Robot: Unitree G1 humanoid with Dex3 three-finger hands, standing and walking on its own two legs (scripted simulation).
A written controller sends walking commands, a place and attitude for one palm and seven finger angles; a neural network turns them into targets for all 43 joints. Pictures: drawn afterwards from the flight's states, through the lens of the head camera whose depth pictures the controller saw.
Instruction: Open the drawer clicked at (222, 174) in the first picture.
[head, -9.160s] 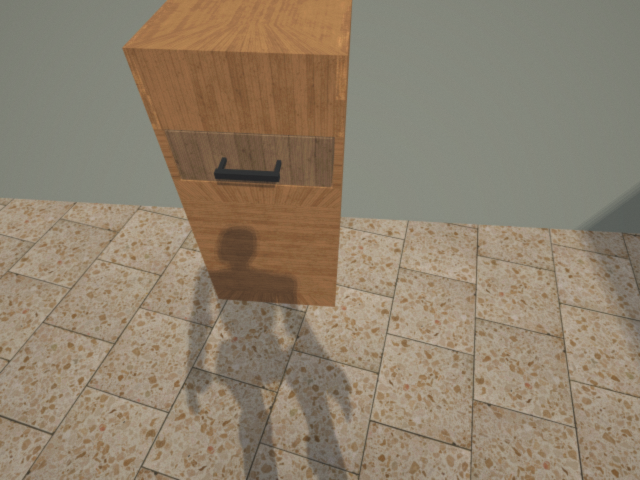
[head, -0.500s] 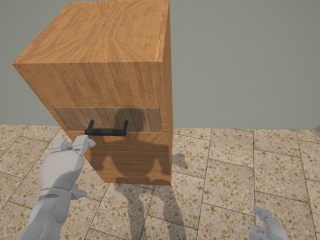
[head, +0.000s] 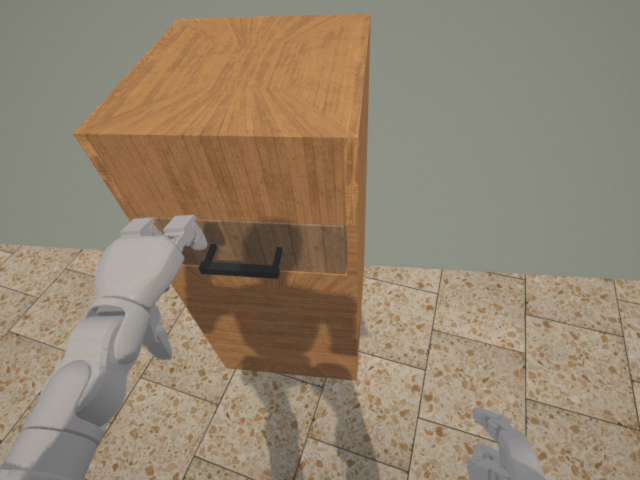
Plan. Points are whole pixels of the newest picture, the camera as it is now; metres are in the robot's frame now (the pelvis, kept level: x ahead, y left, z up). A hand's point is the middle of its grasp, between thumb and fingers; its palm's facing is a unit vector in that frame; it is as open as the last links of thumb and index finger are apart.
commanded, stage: raise the hand with hooked fingers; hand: left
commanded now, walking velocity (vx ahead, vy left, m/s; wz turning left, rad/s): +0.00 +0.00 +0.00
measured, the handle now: (242, 260) +0.49 +0.23 -0.11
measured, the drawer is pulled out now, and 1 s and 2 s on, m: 0.00 0.00 0.00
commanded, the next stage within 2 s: move the hooked fingers above the handle in 0.28 s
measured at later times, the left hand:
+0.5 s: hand (173, 297) +0.30 +0.23 +0.07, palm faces +0.00 -0.09 -1.00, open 13.9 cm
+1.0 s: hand (200, 287) +0.35 +0.23 +0.02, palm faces -0.06 -0.07 -1.00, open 13.8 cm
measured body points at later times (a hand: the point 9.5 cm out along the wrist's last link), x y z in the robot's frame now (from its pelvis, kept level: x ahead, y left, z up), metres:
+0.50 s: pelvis -0.01 +0.00 +0.00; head +0.02 -0.04 +0.45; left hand +0.30 +0.23 +0.12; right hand +0.17 -0.23 -0.12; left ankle -0.01 +0.09 -0.74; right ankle -0.03 -0.11 -0.74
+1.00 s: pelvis +0.00 -0.01 -0.01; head +0.05 -0.03 +0.43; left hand +0.35 +0.23 +0.07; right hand +0.11 -0.28 -0.14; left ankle -0.01 +0.09 -0.74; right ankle -0.03 -0.11 -0.74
